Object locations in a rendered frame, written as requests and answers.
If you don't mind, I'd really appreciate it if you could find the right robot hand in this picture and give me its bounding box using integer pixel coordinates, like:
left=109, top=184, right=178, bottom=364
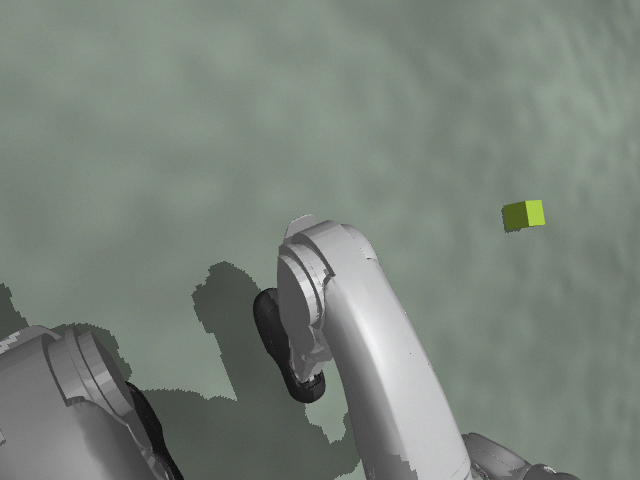
left=461, top=433, right=533, bottom=480

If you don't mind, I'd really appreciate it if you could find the right robot arm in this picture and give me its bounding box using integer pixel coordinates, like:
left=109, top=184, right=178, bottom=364
left=523, top=464, right=581, bottom=480

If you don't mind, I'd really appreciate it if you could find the left robot foot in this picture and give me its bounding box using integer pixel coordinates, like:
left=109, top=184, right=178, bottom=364
left=125, top=381, right=184, bottom=480

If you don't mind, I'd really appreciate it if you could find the right robot foot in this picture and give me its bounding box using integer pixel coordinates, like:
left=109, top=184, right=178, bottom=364
left=253, top=288, right=325, bottom=403

